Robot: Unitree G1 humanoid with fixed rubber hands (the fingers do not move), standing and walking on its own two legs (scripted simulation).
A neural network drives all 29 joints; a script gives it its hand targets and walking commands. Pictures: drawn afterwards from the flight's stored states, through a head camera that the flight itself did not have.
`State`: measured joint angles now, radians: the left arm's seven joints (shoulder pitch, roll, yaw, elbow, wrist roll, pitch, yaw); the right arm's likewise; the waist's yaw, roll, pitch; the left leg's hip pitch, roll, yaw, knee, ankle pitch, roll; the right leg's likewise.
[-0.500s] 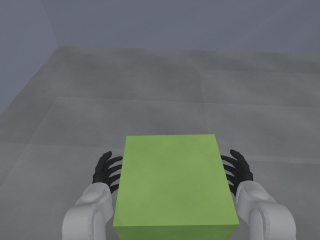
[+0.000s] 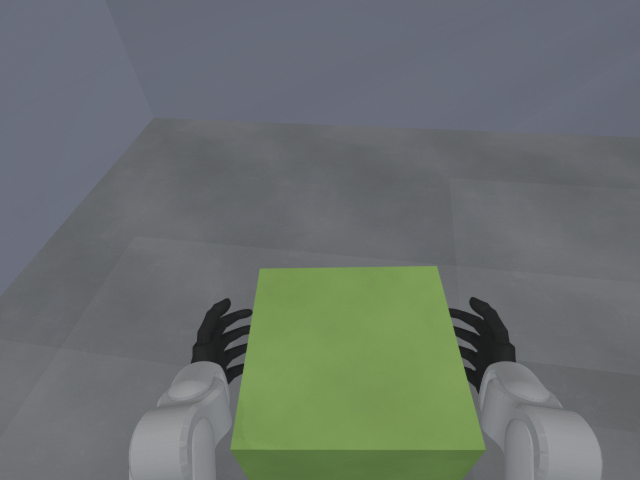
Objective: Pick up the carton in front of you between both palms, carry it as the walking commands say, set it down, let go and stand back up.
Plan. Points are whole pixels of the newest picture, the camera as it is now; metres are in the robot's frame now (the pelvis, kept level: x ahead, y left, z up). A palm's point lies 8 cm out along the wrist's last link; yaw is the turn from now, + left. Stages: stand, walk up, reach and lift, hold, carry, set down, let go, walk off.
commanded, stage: carry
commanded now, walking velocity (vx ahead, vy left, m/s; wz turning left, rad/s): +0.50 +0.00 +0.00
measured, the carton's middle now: (349, 395) +0.23 +0.00 +0.00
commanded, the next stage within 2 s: none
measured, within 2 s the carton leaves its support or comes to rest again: neither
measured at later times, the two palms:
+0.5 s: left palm (246, 173) +0.58 +0.17 +0.07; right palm (425, 172) +0.56 -0.13 +0.08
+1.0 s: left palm (275, 87) +0.85 +0.14 +0.09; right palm (417, 86) +0.84 -0.16 +0.08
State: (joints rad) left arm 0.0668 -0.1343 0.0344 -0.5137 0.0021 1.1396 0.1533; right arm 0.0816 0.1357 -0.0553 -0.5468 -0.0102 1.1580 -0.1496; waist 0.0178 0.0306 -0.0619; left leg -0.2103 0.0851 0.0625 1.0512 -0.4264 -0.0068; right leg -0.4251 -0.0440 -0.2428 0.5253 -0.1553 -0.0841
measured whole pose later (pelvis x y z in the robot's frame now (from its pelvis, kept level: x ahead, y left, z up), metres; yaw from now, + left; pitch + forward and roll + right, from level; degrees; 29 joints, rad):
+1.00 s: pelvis +0.61 -0.01 +0.01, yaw -1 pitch +3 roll -1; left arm 0.05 -0.13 0.03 -0.54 0.00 1.15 0.15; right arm 0.06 0.13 -0.05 -0.58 -0.02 1.16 -0.14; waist 0.01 0.06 -0.05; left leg -0.15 0.06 0.10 0.66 -0.53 -0.02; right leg -0.38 -0.02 -0.24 0.44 -0.11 -0.08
